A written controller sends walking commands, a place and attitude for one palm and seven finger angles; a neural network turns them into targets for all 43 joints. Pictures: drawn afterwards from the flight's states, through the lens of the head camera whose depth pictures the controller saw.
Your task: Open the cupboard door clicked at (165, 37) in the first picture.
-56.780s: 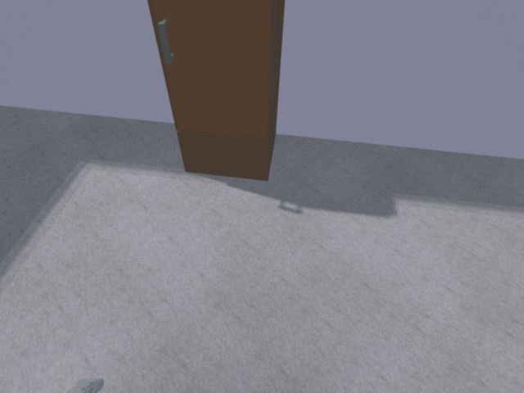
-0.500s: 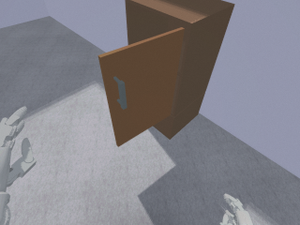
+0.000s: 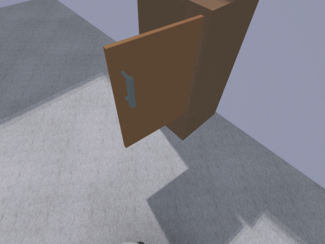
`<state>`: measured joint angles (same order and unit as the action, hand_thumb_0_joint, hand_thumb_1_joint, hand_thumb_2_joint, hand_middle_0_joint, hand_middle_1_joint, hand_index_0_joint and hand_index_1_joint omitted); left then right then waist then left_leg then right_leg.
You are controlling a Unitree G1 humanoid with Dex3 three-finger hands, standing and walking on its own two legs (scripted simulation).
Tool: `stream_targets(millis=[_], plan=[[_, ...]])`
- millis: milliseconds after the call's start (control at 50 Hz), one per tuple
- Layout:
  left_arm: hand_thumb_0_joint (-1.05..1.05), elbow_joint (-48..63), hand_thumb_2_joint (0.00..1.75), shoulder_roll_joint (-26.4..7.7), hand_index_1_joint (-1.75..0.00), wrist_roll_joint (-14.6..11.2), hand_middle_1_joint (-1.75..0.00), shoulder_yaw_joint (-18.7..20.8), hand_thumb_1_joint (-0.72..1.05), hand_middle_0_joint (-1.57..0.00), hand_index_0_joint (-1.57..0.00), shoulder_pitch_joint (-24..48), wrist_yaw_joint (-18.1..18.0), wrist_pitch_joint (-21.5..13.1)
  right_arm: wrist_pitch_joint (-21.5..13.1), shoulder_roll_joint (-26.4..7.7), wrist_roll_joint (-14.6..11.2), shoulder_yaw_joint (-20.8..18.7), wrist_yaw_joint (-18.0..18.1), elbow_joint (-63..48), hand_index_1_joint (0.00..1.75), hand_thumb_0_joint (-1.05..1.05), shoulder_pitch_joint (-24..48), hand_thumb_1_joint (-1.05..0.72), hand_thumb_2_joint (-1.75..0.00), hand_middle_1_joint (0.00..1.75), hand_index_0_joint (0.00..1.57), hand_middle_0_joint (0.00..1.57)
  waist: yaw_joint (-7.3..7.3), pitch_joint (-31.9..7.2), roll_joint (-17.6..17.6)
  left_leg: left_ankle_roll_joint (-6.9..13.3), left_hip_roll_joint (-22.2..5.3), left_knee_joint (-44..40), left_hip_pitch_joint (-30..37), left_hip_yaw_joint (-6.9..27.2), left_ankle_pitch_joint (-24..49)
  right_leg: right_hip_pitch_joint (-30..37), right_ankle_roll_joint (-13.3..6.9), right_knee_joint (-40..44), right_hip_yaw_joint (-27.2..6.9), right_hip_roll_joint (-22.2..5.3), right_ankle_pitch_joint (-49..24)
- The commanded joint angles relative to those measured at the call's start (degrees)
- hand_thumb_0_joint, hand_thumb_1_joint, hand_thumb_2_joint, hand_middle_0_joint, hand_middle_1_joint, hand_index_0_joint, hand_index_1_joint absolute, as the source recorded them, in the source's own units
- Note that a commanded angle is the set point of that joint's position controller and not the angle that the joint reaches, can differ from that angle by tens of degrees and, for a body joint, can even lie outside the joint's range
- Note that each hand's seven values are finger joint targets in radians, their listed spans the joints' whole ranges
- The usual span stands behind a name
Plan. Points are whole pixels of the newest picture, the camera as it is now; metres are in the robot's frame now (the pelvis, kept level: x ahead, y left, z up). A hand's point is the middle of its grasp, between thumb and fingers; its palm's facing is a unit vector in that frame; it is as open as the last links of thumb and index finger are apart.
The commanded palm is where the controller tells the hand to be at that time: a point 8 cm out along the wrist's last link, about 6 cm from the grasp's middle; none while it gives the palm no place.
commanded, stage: let the arm hang, fingers relaxed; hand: left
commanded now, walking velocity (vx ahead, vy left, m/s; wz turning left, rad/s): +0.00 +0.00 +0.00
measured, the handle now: (128, 90) +0.62 +0.17 -0.04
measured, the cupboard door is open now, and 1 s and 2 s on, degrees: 83 83 83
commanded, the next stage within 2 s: look to check the result in 0.56 s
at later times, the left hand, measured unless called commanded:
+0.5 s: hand out of the picture +0.09 +0.20 -0.16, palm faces -0.01 -0.96 -0.27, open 7.3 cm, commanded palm none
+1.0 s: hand out of the picture +0.07 +0.20 -0.17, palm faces -0.02 -0.96 -0.28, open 7.4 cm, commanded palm none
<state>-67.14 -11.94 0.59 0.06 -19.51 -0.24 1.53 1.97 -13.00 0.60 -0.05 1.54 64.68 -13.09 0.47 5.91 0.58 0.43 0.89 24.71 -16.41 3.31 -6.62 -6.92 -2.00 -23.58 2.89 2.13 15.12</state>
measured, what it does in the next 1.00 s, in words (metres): stands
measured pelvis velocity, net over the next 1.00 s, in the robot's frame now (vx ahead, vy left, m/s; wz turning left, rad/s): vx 0.04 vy -0.02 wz -0.03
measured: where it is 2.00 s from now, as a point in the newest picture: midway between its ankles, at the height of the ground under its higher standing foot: outside the picture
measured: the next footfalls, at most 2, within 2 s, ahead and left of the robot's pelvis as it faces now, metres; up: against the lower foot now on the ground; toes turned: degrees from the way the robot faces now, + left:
none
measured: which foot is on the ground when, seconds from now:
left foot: down 0.00-1.00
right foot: down 0.00-1.00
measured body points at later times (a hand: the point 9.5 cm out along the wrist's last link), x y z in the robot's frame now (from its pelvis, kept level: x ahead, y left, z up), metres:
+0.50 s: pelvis +0.02 -0.01 +0.00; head +0.03 -0.02 +0.45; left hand +0.09 +0.25 -0.14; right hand +0.07 -0.26 -0.15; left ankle +0.07 +0.11 -0.74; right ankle -0.02 -0.10 -0.74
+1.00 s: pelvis +0.04 -0.02 +0.00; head +0.06 -0.02 +0.45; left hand +0.07 +0.25 -0.14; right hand +0.07 -0.27 -0.15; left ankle +0.07 +0.11 -0.74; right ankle -0.02 -0.10 -0.74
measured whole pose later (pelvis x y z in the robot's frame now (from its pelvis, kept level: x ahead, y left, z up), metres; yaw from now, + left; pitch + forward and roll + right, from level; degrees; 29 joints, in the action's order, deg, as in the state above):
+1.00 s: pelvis +0.04 -0.02 +0.00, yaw -2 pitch -2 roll +0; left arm -65.1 -13.6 0.4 0.8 -11.1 -1.2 0.0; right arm 0.7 -13.6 0.7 0.2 1.7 65.2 -8.3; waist -0.3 4.8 -0.9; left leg -0.6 0.2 21.3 -11.2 1.9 -8.4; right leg -1.7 -2.8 -19.1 1.2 2.6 15.7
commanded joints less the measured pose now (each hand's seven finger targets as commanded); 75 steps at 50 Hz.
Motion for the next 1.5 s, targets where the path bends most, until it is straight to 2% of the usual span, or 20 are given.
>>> stream_targets(millis=[0,60,140,300,360,440,500,580,600,640,860,880,960,1100,1160,1200,1280,1380,1420,1480], plan=[[0.0,2.95,0.9,-8.67,-0.3,-0.17,-0.3,1.84,0.9,-0.2,-0.2,1.22,-1.01,-2.04,-1.51,-8.31,0.21,-1.89,0.57,-2.61,0.3,0.0,0.21,-0.9,-0.9,0.3,0.2,0.2,-0.97,-3.74,-2.29,1.95,-5.31,-3.47,6.94,4.92,-2.48,-6.76,-2.61,7.53,-6.74,-7.52,3.68],[0.0,2.68,0.9,-8.55,-0.3,-0.18,-0.3,1.77,0.9,-0.2,-0.2,1.84,-1.17,-1.95,-1.46,-7.73,0.34,-1.93,0.5,-1.99,0.3,0.0,0.29,-0.9,-0.9,0.3,0.2,0.2,-1.08,-2.09,-0.92,2.03,-5.45,-4.0,6.61,5.11,-2.62,-7.35,-2.59,7.37,-6.35,-7.54,3.88],[0.0,3.19,0.9,-9.15,-0.3,-0.15,-0.3,1.97,0.9,-0.2,-0.2,2.78,-1.33,-2.12,-1.6,-7.59,0.39,-2.01,0.32,-1.75,0.3,0.0,0.89,-0.9,-0.9,0.3,0.2,0.2,-0.84,-1.91,0.56,1.96,-5.46,-3.94,6.33,4.62,-0.79,-6.36,-2.28,7.4,-6.28,-7.8,2.7],[0.0,4.73,0.9,-10.15,-0.3,-0.06,-0.3,2.47,0.9,-0.2,-0.2,5.9,-1.42,-2.37,-1.91,-7.6,0.58,-1.84,0.03,-1.69,0.3,0.0,2.92,-0.9,-0.9,0.3,0.2,0.2,-0.43,-1.89,-0.84,1.72,-5.53,-4.5,5.87,4.4,2.33,-4.45,-1.68,7.15,-6.36,-7.96,-0.76],[0.0,5.18,0.9,-10.53,-0.3,-0.13,-0.3,2.58,0.9,-0.2,-0.2,7.11,-1.45,-2.59,-2.22,-7.68,0.65,-1.77,0.0,-1.72,0.3,0.0,3.15,-0.9,-0.9,0.3,0.2,0.2,-0.53,-3.67,-0.16,1.6,-5.67,-4.41,6.8,4.32,5.38,-2.49,-1.5,6.67,-6.34,-8.33,-5.23],[0.0,5.83,0.9,-10.79,-0.3,-0.16,-0.3,2.78,0.9,-0.2,-0.2,8.17,-1.52,-2.7,-2.45,-8.03,0.66,-1.69,0.09,-1.94,0.3,0.0,3.72,-0.9,-0.9,0.3,0.2,0.2,-0.48,-4.7,-1.56,1.48,-5.81,-4.26,7.39,4.12,8.12,-0.71,-1.24,6.34,-6.32,-8.51,-9.34],[0.0,6.0,0.9,-10.88,-0.3,-0.13,-0.3,2.91,0.9,-0.2,-0.2,8.49,-1.57,-2.79,-2.43,-8.51,0.62,-1.73,0.2,-2.26,0.3,0.0,4.07,-0.9,-0.9,0.3,0.2,0.2,-0.43,-4.71,-0.55,1.34,-5.81,-3.77,7.65,3.51,8.7,-0.34,-0.84,7.0,-6.23,-8.57,-11.1],[0.0,5.93,0.9,-10.86,-0.3,-0.27,-0.3,2.86,0.9,-0.2,-0.2,8.91,-1.59,-2.75,-2.43,-8.77,0.63,-1.62,0.33,-1.98,0.3,0.0,4.16,-0.9,-0.9,0.3,0.2,0.2,-0.62,-5.27,-1.51,1.18,-5.89,-3.76,8.54,3.25,9.42,0.36,-0.79,7.19,-6.46,-8.76,-12.76],[0.0,6.06,0.9,-11.06,-0.3,-0.22,-0.3,2.99,0.9,-0.2,-0.2,8.59,-1.66,-2.81,-2.42,-8.85,0.53,-1.7,0.4,-2.31,0.3,0.0,4.11,-0.9,-0.9,0.3,0.2,0.2,-0.56,-5.73,-0.53,1.29,-5.85,-3.29,8.81,3.08,9.98,0.61,-0.42,7.4,-6.49,-8.64,-13.81],[0.0,5.87,0.9,-10.85,-0.3,-0.31,-0.3,2.84,0.9,-0.2,-0.2,8.99,-1.65,-2.76,-2.41,-9.0,0.62,-1.61,0.45,-2.14,0.3,0.0,3.95,-0.9,-0.9,0.3,0.2,0.2,-0.76,-5.54,-0.89,1.16,-6.08,-3.53,9.14,2.95,10.35,0.7,-0.71,7.27,-6.46,-8.67,-14.44],[0.0,4.76,0.9,-10.69,-0.3,-0.4,-0.3,2.53,0.9,-0.2,-0.2,7.74,-1.61,-2.59,-2.25,-9.07,0.45,-1.45,0.61,-1.82,0.3,0.0,3.93,-0.9,-0.9,0.3,0.2,0.2,-0.77,-5.16,-1.4,1.2,-6.35,-4.18,10.51,2.81,9.52,0.27,-0.78,8.2,-6.8,-8.36,-12.46],[0.0,4.58,0.9,-10.54,-0.3,-0.4,-0.3,2.45,0.9,-0.2,-0.2,7.76,-1.62,-2.57,-2.2,-9.25,0.47,-1.47,0.64,-1.82,0.3,0.0,4.07,-0.9,-0.9,0.3,0.2,0.2,-0.82,-5.09,-0.46,1.25,-6.43,-4.23,10.74,2.94,9.23,0.09,-0.85,8.27,-6.75,-8.28,-12.09],[0.0,4.52,0.9,-10.65,-0.3,-0.4,-0.3,2.35,0.9,-0.2,-0.2,7.49,-1.61,-2.65,-2.2,-9.14,0.38,-1.48,0.6,-1.68,0.3,0.0,4.04,-0.9,-0.9,0.3,0.2,0.2,-0.85,-4.81,-0.35,1.2,-6.48,-4.53,10.8,2.81,8.77,-0.21,-0.79,8.49,-6.83,-8.26,-11.51],[0.0,4.65,0.9,-10.85,-0.3,-0.31,-0.3,2.46,0.9,-0.2,-0.2,6.9,-1.71,-2.84,-2.33,-9.45,0.23,-1.66,0.62,-1.86,0.3,0.0,4.52,-0.9,-0.9,0.3,0.2,0.2,-0.63,-5.14,0.32,1.35,-6.39,-4.07,11.31,2.57,9.74,-0.04,-0.41,8.51,-6.75,-8.44,-13.73],[0.0,4.68,0.9,-10.81,-0.3,-0.31,-0.3,2.45,0.9,-0.2,-0.2,7.28,-1.74,-2.81,-2.35,-9.21,0.38,-1.67,0.59,-1.64,0.3,0.0,4.36,-0.9,-0.9,0.3,0.2,0.2,-0.79,-4.8,-0.74,1.27,-6.44,-4.43,10.98,2.56,9.75,0.2,-0.56,8.39,-6.86,-8.49,-13.8],[0.0,4.73,0.9,-10.97,-0.3,-0.3,-0.3,2.53,0.9,-0.2,-0.2,7.03,-1.71,-2.89,-2.37,-9.36,0.25,-1.72,0.59,-1.92,0.3,0.0,4.58,-0.9,-0.9,0.3,0.2,0.2,-0.65,-5.18,-0.03,1.31,-6.4,-4.28,11.26,2.51,9.65,0.21,-0.38,8.6,-6.77,-8.46,-13.65],[0.0,4.66,0.9,-10.84,-0.3,-0.34,-0.3,2.37,0.9,-0.2,-0.2,7.46,-1.65,-2.84,-2.42,-9.39,0.38,-1.65,0.58,-1.77,0.3,0.0,4.64,-0.9,-0.9,0.3,0.2,0.2,-0.77,-4.79,-0.98,1.26,-6.49,-4.74,11.15,2.78,9.59,0.12,-0.64,8.46,-6.94,-8.51,-13.13],[0.0,4.84,0.9,-11.14,-0.3,-0.35,-0.3,2.51,0.9,-0.2,-0.2,7.61,-1.67,-2.93,-2.59,-9.68,0.41,-1.71,0.62,-1.84,0.3,0.0,4.56,-0.9,-0.9,0.3,0.2,0.2,-0.74,-5.79,-0.42,1.3,-6.58,-4.55,11.72,2.64,11.25,1.02,-0.62,8.09,-6.85,-8.52,-15.28],[0.0,4.84,0.9,-11.02,-0.3,-0.3,-0.3,2.48,0.9,-0.2,-0.2,7.7,-1.65,-2.85,-2.59,-9.59,0.42,-1.66,0.61,-1.79,0.3,0.0,4.72,-0.9,-0.9,0.3,0.2,0.2,-0.72,-5.02,-1.81,1.27,-6.54,-4.79,11.35,2.64,10.75,0.65,-0.72,8.32,-6.99,-8.53,-14.03],[0.0,4.85,0.9,-11.2,-0.3,-0.35,-0.3,2.48,0.9,-0.2,-0.2,7.55,-1.6,-2.89,-2.63,-9.68,0.4,-1.57,0.57,-1.81,0.3,0.0,4.61,-0.9,-0.9,0.3,0.2,0.2,-0.67,-5.76,-0.35,1.3,-6.68,-4.9,11.7,2.75,10.88,1.06,-0.63,8.4,-6.85,-8.58,-13.96]])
